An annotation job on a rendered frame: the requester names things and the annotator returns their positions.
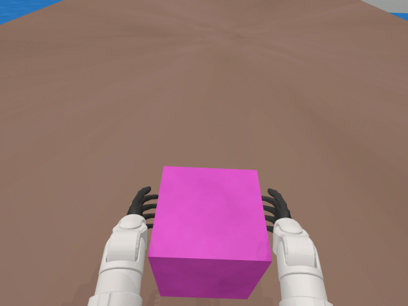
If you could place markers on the carton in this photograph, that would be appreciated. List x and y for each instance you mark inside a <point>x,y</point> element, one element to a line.
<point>209,238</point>

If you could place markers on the robot left forearm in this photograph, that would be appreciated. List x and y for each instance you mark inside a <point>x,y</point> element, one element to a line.
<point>121,270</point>

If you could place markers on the robot left hand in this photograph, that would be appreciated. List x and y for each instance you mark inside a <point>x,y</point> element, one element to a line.
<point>137,206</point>

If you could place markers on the robot right hand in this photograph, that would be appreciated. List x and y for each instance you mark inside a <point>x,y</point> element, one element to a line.
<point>279,210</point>

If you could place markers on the robot right forearm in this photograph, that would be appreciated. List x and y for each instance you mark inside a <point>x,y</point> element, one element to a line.
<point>299,269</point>

